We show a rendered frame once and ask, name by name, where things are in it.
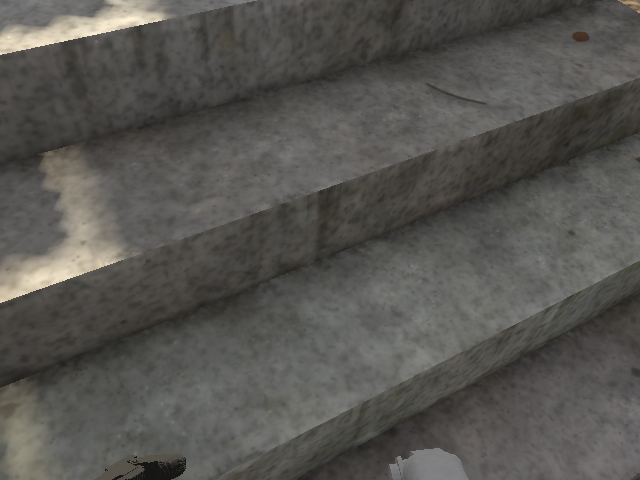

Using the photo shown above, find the robot right thigh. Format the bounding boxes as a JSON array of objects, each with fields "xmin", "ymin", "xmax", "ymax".
[{"xmin": 388, "ymin": 448, "xmax": 469, "ymax": 480}]

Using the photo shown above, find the robot left hand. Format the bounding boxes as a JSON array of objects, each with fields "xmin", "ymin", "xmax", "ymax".
[{"xmin": 94, "ymin": 454, "xmax": 186, "ymax": 480}]

